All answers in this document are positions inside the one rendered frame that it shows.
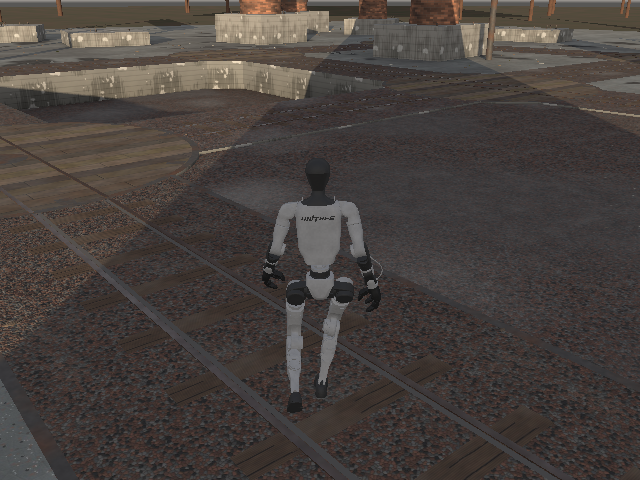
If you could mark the right robot upper arm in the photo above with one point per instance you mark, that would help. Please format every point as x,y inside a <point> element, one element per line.
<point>350,211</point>

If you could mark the robot torso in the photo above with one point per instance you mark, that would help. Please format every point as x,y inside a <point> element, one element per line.
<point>318,233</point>

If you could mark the left robot hand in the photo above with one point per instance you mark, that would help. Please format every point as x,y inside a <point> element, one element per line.
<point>276,274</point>

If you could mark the left robot forearm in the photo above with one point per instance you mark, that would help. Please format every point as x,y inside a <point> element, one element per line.
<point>270,261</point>

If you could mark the left robot upper arm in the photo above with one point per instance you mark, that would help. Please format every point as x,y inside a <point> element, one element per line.
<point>286,212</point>

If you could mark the robot head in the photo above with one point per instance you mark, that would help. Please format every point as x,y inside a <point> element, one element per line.
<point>318,172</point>

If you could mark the right robot forearm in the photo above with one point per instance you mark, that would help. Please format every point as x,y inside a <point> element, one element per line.
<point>367,270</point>

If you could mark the right robot hand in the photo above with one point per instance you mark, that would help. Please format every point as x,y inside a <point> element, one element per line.
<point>375,295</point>

